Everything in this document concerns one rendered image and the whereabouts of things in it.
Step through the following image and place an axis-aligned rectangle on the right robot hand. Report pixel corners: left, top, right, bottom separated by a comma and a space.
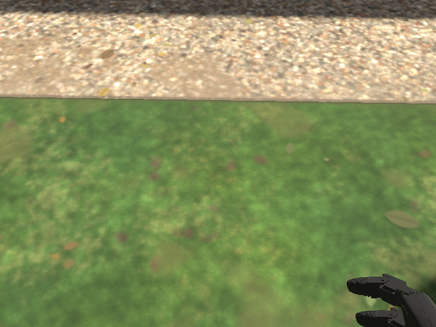
347, 273, 436, 327

